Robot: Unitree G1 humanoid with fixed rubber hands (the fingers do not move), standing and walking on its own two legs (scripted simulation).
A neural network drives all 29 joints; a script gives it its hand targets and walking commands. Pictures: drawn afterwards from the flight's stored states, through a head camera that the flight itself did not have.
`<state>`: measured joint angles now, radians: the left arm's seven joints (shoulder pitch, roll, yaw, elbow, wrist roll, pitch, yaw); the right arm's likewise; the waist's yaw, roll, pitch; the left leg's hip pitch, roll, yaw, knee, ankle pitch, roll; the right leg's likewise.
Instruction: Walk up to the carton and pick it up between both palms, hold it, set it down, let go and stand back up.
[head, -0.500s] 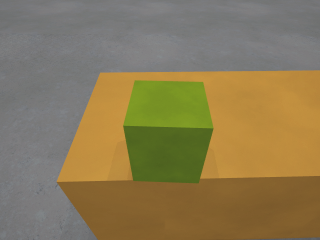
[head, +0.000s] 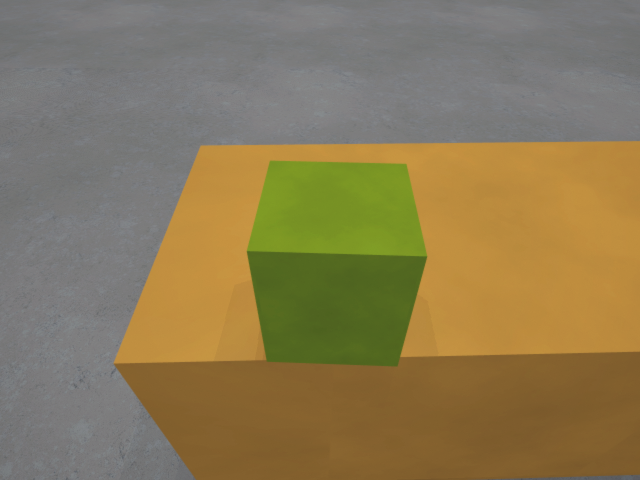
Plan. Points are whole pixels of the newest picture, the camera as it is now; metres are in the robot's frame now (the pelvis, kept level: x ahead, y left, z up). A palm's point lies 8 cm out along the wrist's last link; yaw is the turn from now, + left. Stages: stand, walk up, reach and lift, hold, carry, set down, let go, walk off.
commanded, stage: stand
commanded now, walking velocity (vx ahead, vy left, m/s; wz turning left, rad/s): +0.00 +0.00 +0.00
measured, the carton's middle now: (334, 265) +0.44 +0.00 +0.04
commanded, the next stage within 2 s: none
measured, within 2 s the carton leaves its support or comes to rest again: neither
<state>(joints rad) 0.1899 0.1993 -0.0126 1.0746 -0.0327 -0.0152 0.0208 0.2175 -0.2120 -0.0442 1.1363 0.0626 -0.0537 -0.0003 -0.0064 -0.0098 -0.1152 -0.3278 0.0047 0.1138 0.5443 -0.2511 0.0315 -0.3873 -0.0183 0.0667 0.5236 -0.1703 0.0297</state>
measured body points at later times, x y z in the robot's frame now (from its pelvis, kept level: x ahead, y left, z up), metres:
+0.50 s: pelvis +0.00 +0.00 +0.00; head -0.03 +0.00 +0.45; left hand +0.07 +0.24 -0.15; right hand +0.05 -0.25 -0.15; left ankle +0.02 +0.09 -0.73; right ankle +0.07 -0.14 -0.73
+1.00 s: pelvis +0.00 +0.00 +0.00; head -0.03 +0.00 +0.45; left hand +0.07 +0.24 -0.15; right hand +0.05 -0.25 -0.15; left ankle +0.02 +0.09 -0.73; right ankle +0.07 -0.14 -0.73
